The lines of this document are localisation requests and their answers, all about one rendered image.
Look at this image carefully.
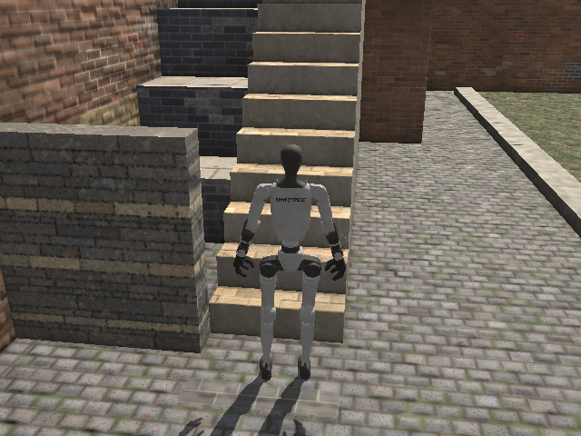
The robot right hand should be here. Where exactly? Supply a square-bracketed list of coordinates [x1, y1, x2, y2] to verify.
[325, 257, 346, 281]

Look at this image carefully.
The right robot shin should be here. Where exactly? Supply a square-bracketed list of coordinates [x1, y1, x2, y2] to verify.
[300, 307, 315, 367]

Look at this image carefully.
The right robot thigh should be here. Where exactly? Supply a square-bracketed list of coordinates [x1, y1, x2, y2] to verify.
[300, 254, 321, 323]

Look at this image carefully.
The robot left forearm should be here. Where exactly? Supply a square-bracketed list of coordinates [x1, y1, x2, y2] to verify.
[236, 217, 255, 257]

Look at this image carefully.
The robot left hand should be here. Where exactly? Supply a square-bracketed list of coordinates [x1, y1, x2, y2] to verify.
[233, 254, 254, 277]

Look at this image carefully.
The robot left upper arm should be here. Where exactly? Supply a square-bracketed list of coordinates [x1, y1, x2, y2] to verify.
[245, 183, 272, 232]

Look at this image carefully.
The robot right forearm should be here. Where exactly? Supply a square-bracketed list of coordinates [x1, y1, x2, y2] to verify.
[326, 219, 344, 261]

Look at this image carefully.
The robot right upper arm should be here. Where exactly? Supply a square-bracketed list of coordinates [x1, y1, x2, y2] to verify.
[310, 183, 335, 233]

